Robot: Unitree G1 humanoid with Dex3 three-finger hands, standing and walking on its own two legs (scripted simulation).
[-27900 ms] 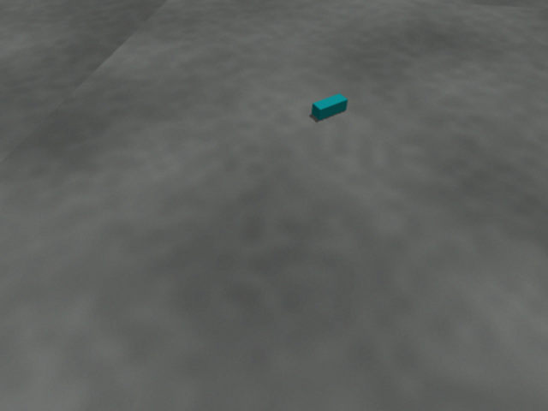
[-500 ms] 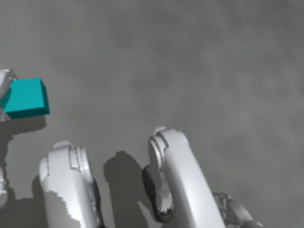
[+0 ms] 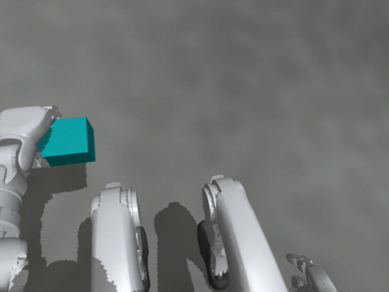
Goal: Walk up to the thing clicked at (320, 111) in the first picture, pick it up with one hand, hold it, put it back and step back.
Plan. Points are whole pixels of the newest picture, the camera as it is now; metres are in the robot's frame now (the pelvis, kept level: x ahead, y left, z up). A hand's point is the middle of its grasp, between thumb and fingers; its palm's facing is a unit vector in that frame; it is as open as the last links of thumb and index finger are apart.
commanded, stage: lift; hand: left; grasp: from above
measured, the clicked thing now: (40, 145) +0.42 +0.32 -0.16
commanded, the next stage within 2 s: hold in 1.22 s
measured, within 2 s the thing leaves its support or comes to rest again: neither
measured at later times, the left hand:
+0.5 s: hand out of the picture +0.34 +0.29 +0.08, palm faces -0.45 -0.12 -0.89, open 11.0 cm
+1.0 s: hand out of the picture +0.34 +0.28 +0.21, palm faces -0.46 -0.11 -0.88, open 11.0 cm
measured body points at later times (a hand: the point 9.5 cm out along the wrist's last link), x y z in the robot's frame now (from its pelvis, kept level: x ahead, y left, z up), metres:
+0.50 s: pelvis +0.01 +0.01 +0.17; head +0.14 +0.05 +0.60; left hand +0.36 +0.29 +0.13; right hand +0.15 -0.24 +0.05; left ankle +0.10 +0.12 -0.37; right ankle +0.09 -0.11 -0.37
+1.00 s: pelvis +0.05 +0.01 +0.30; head +0.12 +0.03 +0.75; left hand +0.36 +0.28 +0.26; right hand +0.17 -0.24 +0.18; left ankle +0.10 +0.12 -0.37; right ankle +0.09 -0.11 -0.37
